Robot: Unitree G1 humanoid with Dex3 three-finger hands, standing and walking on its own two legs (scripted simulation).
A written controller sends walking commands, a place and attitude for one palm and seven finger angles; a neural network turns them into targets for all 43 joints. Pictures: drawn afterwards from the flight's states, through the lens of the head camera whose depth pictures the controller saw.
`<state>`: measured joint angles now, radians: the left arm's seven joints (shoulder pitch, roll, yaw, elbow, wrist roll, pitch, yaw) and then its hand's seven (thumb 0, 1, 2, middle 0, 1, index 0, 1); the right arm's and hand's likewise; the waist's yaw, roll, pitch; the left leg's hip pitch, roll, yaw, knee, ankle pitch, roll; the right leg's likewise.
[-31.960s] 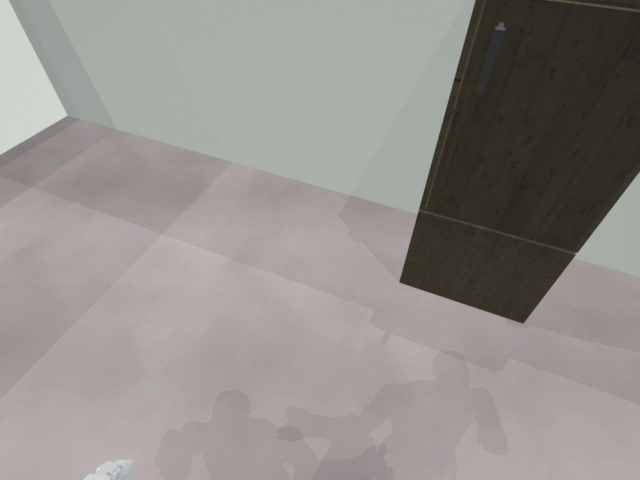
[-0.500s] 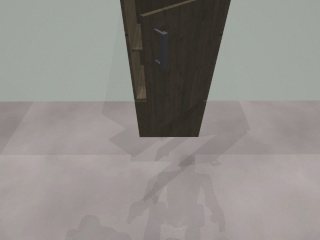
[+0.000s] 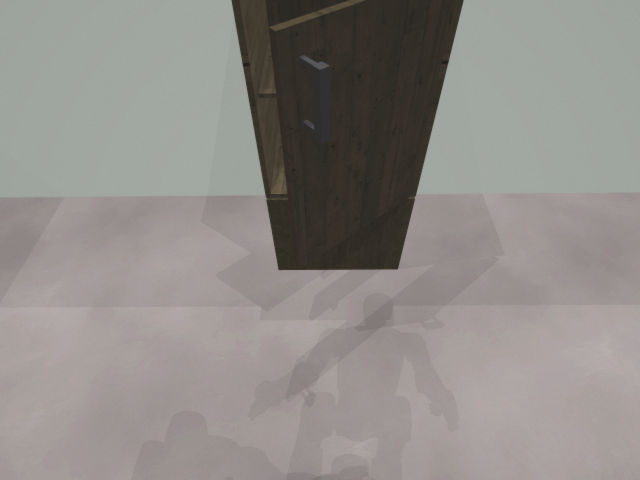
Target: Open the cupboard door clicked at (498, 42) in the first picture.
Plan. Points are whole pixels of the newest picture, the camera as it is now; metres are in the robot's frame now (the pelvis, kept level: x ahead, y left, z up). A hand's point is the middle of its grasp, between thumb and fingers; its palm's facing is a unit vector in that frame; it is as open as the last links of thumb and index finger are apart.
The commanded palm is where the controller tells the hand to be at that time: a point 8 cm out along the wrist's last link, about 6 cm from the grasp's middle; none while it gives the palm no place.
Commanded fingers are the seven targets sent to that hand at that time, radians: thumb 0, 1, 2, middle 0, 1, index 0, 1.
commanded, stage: look to check the result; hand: left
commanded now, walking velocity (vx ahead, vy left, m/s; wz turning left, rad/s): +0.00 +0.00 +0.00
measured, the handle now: (314, 100) +0.66 +0.05 +0.12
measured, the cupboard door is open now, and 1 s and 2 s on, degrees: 39 39 39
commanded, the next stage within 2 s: walk to a spot facing it in 0.26 s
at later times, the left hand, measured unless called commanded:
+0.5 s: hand out of the picture +0.09 +0.22 -0.16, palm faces -0.03 -0.95 -0.32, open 7.4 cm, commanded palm none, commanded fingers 0.00 0.90 0.90 -0.20 -0.30 -0.20 -0.30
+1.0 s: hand out of the picture +0.08 +0.15 -0.17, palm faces -0.22 -0.93 -0.30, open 7.4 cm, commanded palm none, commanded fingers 0.00 0.90 0.90 -0.20 -0.30 -0.20 -0.30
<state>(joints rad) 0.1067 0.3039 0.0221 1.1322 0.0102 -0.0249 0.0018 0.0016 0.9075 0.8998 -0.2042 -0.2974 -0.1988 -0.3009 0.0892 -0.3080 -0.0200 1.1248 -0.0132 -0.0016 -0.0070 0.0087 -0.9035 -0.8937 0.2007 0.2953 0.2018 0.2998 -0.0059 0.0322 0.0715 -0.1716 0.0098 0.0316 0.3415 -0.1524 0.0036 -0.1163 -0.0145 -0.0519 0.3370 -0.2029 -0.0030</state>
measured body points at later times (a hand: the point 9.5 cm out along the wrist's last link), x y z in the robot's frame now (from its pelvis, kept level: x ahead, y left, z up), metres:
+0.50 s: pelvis +0.02 -0.01 +0.00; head +0.04 -0.02 +0.45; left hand +0.09 +0.27 -0.14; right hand +0.09 -0.30 -0.14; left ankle +0.02 +0.12 -0.75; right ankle -0.01 -0.12 -0.75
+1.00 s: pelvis -0.02 -0.04 -0.02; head +0.04 -0.08 +0.43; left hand +0.09 +0.20 -0.15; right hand -0.02 -0.30 -0.19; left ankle +0.00 +0.12 -0.67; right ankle -0.03 -0.11 -0.75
